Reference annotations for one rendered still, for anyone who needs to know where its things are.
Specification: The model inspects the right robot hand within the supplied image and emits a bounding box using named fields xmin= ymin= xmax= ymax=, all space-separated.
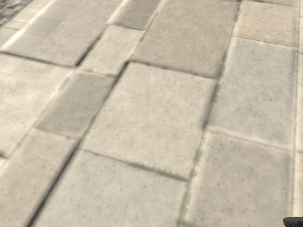
xmin=283 ymin=217 xmax=303 ymax=227

